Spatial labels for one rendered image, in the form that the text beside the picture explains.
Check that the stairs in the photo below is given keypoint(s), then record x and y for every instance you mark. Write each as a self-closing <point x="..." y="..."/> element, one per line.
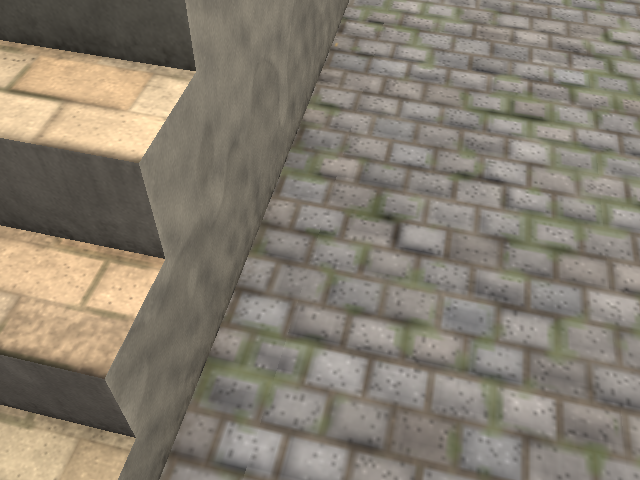
<point x="140" y="144"/>

